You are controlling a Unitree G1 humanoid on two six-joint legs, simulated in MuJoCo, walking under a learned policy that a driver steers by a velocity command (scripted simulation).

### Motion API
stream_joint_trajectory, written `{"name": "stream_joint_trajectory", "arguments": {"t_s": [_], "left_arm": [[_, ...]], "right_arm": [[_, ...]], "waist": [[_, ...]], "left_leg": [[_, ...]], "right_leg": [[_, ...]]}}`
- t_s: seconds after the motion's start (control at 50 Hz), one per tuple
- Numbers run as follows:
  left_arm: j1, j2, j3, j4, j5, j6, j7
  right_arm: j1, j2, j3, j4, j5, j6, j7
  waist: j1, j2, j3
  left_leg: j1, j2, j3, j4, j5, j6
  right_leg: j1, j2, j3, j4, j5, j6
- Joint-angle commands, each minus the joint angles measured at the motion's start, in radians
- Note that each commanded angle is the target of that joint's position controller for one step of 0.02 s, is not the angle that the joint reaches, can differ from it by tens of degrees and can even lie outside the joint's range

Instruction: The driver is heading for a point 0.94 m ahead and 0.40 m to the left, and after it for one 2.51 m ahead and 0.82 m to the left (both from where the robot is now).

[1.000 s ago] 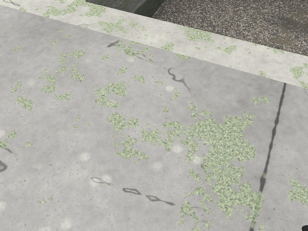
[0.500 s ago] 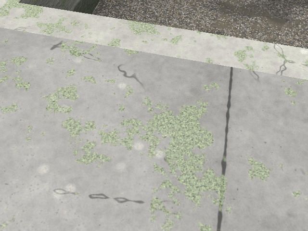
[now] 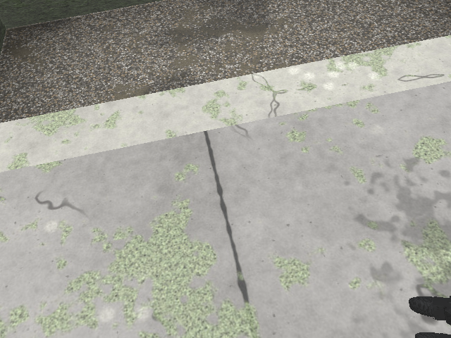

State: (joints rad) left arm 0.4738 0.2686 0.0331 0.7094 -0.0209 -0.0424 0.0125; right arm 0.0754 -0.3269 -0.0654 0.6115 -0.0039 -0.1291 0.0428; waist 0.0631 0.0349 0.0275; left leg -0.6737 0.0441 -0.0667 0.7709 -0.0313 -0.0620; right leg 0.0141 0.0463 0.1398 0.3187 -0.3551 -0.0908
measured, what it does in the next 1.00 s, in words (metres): walks ahead, turning left: left foot, then right foot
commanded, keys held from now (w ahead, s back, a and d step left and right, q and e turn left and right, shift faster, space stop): w+q+shift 0.46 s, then q+shift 0.54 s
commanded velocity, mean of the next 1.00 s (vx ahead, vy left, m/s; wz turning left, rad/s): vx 0.63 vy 0.00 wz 0.62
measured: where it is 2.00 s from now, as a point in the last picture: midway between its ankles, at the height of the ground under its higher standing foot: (174, 230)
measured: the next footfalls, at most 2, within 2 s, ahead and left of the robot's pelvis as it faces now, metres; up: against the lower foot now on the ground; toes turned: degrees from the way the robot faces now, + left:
left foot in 0.18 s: +0.38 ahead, +0.11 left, +0.00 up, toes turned +0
right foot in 0.62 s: +0.81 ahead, -0.05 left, +0.00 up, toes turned +28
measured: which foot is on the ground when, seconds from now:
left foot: up 0.00-0.16, down 0.18-0.62, up 0.64-1.00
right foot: down 0.00-0.18, up 0.20-0.60, down 0.62-1.00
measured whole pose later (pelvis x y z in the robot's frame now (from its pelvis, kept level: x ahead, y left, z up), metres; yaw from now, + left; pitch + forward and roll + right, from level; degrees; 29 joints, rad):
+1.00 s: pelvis +0.70 +0.04 -0.01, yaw +43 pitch -1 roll -4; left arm 0.14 0.35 0.09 0.76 -0.02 -0.04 0.00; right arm 0.12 -0.36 -0.08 0.55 0.02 0.08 0.03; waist 0.05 0.01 0.12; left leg -0.52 0.09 0.04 0.74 -0.19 -0.01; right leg -0.15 -0.05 -0.26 0.42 -0.25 0.02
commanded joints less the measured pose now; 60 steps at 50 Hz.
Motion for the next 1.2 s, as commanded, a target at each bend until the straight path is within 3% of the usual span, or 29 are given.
{"name": "stream_joint_trajectory", "arguments": {"t_s": [0.02,0.08,0.12,0.16,0.18,0.2,0.22,0.24,0.26,0.3,0.32,0.38,0.46,0.56,0.6,0.62,0.64,0.66,0.68,0.72,0.78,0.9,1.0,1.04,1.06,1.08,1.1,1.14,1.2], "left_arm": [[-0.034,0.185,0.050,-0.038,-0.007,-0.030,0.020],[0.008,0.176,0.042,0.016,-0.014,-0.040,0.012],[0.012,0.193,0.043,0.037,0.007,-0.036,0.009],[0.005,0.225,0.048,0.053,0.045,-0.019,0.012],[-0.045,0.229,0.046,0.045,0.057,-0.007,0.017],[-0.078,0.207,0.035,0.011,0.078,-0.009,0.025],[0.050,0.053,-0.004,-0.021,0.046,-0.033,0.000],[-0.053,0.142,-0.006,-0.029,0.007,-0.074,-0.016],[-0.178,0.177,0.003,-0.073,-0.029,-0.101,-0.028],[-0.304,0.138,-0.013,-0.105,0.010,-0.134,-0.028],[-0.278,0.127,-0.013,-0.103,0.019,-0.132,-0.029],[-0.269,0.116,-0.016,-0.104,0.039,-0.112,-0.026],[-0.488,0.065,-0.038,-0.196,0.051,-0.120,-0.033],[-0.520,0.142,0.018,-0.219,0.020,-0.113,-0.016],[-0.357,0.175,0.048,-0.195,0.022,-0.114,-0.005],[-0.160,0.206,0.057,-0.169,0.033,-0.106,0.000],[-0.119,0.261,0.058,-0.175,0.065,-0.084,-0.007],[-0.123,0.277,0.072,-0.142,0.040,-0.059,-0.021],[-0.205,0.172,0.052,-0.183,0.044,-0.043,-0.008],[-0.323,0.102,0.027,-0.176,0.043,-0.020,0.000],[-0.379,0.115,0.043,-0.108,0.044,-0.031,0.002],[-0.467,0.192,0.075,-0.066,0.012,-0.025,0.003],[-0.433,0.236,0.096,-0.038,-0.014,-0.011,-0.024],[-0.403,0.205,0.092,-0.023,-0.022,0.002,-0.029],[-0.351,0.175,0.082,-0.035,0.003,0.007,-0.033],[-0.328,0.132,0.060,-0.089,0.040,0.009,-0.032],[-0.397,0.194,0.072,-0.077,0.038,0.015,-0.028],[-0.420,0.189,0.074,-0.077,0.024,0.015,-0.011],[-0.382,0.186,0.076,-0.057,0.035,0.013,-0.011]], "right_arm": [[-0.209,-0.012,0.015,-0.098,0.013,-0.019,0.017],[-0.248,-0.042,0.011,-0.109,0.036,-0.018,0.026],[-0.210,-0.073,-0.001,-0.102,0.040,-0.017,0.028],[-0.036,-0.125,-0.027,-0.071,0.051,0.002,0.015],[0.174,-0.150,-0.041,-0.019,0.057,0.019,0.004],[0.409,-0.178,-0.048,0.030,0.055,0.041,-0.008],[0.473,-0.240,-0.062,0.065,0.037,0.032,0.003],[0.472,-0.134,-0.044,0.068,0.028,0.028,-0.001],[0.408,-0.119,-0.039,0.060,0.012,0.027,-0.010],[0.336,-0.114,-0.034,0.046,0.001,0.020,-0.006],[0.298,-0.089,-0.023,0.037,-0.008,0.017,-0.009],[0.267,-0.059,-0.013,0.038,0.027,0.026,-0.023],[0.269,-0.110,-0.031,0.045,0.049,0.031,-0.058],[0.385,-0.124,-0.051,0.097,0.058,0.079,-0.077],[0.334,-0.123,-0.056,0.072,0.053,0.095,-0.076],[0.325,-0.044,-0.032,0.036,0.028,0.099,-0.073],[0.594,0.107,0.008,0.047,0.019,0.103,-0.066],[0.631,-0.025,0.006,0.030,0.048,0.108,-0.059],[0.485,-0.088,-0.015,0.022,0.058,0.120,-0.067],[0.328,-0.140,-0.038,-0.006,0.035,0.148,-0.079],[0.279,-0.049,-0.023,-0.050,0.032,0.170,-0.071],[0.196,-0.060,-0.022,-0.076,0.025,0.186,-0.033],[0.097,-0.121,-0.050,-0.118,0.029,0.212,-0.002],[0.195,-0.161,-0.079,-0.094,0.023,0.208,-0.014],[0.279,-0.293,-0.119,-0.093,0.024,0.202,-0.039],[0.218,-0.369,-0.116,-0.139,-0.010,0.184,-0.042],[0.202,-0.284,-0.096,-0.154,-0.008,0.156,-0.027],[0.139,-0.235,-0.081,-0.136,0.018,0.136,-0.033],[0.057,-0.195,-0.065,-0.160,0.015,0.154,-0.064]], "waist": [[0.042,-0.156,0.116],[0.052,-0.173,0.146],[0.021,-0.198,0.083],[-0.085,-0.251,-0.077],[-0.201,-0.236,-0.179],[-0.288,-0.131,-0.303],[-0.162,0.291,-0.427],[-0.220,0.257,-0.411],[-0.208,0.165,-0.228],[-0.134,-0.099,-0.066],[-0.079,-0.071,-0.044],[-0.027,-0.025,0.055],[-0.089,-0.001,0.138],[-0.121,0.052,0.046],[-0.007,0.060,-0.089],[0.064,0.019,-0.275],[-0.068,-0.382,-0.482],[-0.078,-0.484,-0.594],[-0.040,-0.322,-0.432],[-0.048,-0.127,-0.190],[-0.089,-0.173,-0.080],[-0.099,-0.125,-0.111],[-0.077,-0.112,-0.069],[-0.130,-0.041,-0.101],[-0.145,0.211,-0.108],[-0.074,0.352,-0.219],[-0.136,0.151,-0.252],[-0.084,0.040,-0.132],[-0.039,0.062,-0.162]], "left_leg": [[0.138,-0.052,0.101,-0.181,0.210,-0.004],[0.062,-0.033,0.103,-0.293,0.192,0.059],[0.095,-0.068,0.148,-0.298,0.122,0.113],[0.277,-0.143,0.209,-0.215,-0.016,0.173],[0.517,-0.151,0.215,-0.198,-0.015,0.205],[0.902,-0.044,0.031,-0.094,-0.127,0.243],[1.195,0.197,-0.613,-0.264,-0.637,0.451],[1.193,0.212,-0.860,-0.489,-0.789,0.420],[1.062,0.213,-0.755,-0.510,-0.714,0.387],[0.749,0.134,-0.591,-0.548,-0.438,0.372],[0.653,0.097,-0.536,-0.570,-0.379,0.383],[0.468,0.054,-0.454,-0.624,-0.328,0.401],[0.148,-0.038,-0.293,-0.653,-0.248,0.319],[0.369,-0.054,-0.372,-0.413,-0.066,0.183],[0.433,-0.096,-0.344,-0.122,0.133,0.096],[0.338,-0.120,-0.299,0.173,-0.032,0.052],[0.093,-0.228,-0.209,0.557,-0.783,0.007],[0.004,-0.107,-0.159,0.745,-0.655,-0.006],[-0.058,-0.056,-0.107,0.757,-0.554,-0.022],[-0.026,0.002,-0.025,0.696,-0.448,-0.040],[0.068,0.056,0.014,0.479,-0.423,-0.029],[0.229,0.075,0.050,0.107,-0.130,0.023],[0.314,0.030,0.129,-0.090,-0.161,0.088],[0.500,-0.034,0.144,-0.231,-0.068,0.150],[0.694,0.113,-0.146,-0.337,0.412,0.252],[0.809,0.317,-0.568,-0.373,0.359,0.479],[0.746,0.304,-0.535,-0.428,0.201,0.457],[0.625,0.206,-0.401,-0.449,-0.006,0.344],[0.485,0.109,-0.318,-0.452,-0.133,0.300]], "right_leg": [[-0.248,-0.165,0.086,-0.224,0.179,-0.132],[-0.053,-0.221,0.047,-0.214,0.310,-0.104],[0.081,-0.245,0.001,-0.121,0.704,-0.077],[0.171,-0.250,-0.051,0.127,1.270,-0.060],[0.086,-0.241,-0.100,0.370,1.424,-0.037],[-0.209,-0.226,-0.097,0.704,1.180,-0.017],[-0.621,0.010,-0.049,1.141,0.156,0.071],[-0.723,0.025,0.033,1.188,-0.039,0.045],[-0.800,-0.027,0.051,1.176,-0.002,0.026],[-0.722,-0.073,0.035,0.999,0.035,0.010],[-0.672,-0.095,0.046,0.938,0.057,0.017],[-0.656,-0.120,0.015,0.772,0.038,0.076],[-0.413,-0.068,-0.071,0.363,0.403,0.144],[-0.248,0.011,-0.025,0.143,0.498,0.163],[-0.079,-0.023,-0.034,0.113,0.506,0.128],[0.181,-0.187,0.063,0.221,0.571,0.064],[0.481,-0.524,0.447,0.288,0.990,-0.099],[0.477,-0.585,0.701,0.178,0.602,-0.167],[0.342,-0.482,0.525,0.126,0.475,-0.134],[0.038,-0.379,0.205,0.095,0.673,-0.095],[-0.174,-0.324,0.001,-0.001,0.703,-0.099],[-0.184,-0.362,-0.186,-0.050,0.614,-0.103],[-0.129,-0.361,-0.283,0.060,0.535,-0.045],[-0.188,-0.297,-0.354,0.297,0.545,0.028],[-0.417,-0.181,-0.400,0.609,0.167,0.120],[-0.694,-0.025,-0.238,0.877,-0.352,0.175],[-0.710,-0.045,-0.070,0.935,-0.305,0.157],[-0.711,-0.074,-0.045,0.841,-0.138,0.122],[-0.565,-0.049,-0.049,0.707,0.010,0.144]]}}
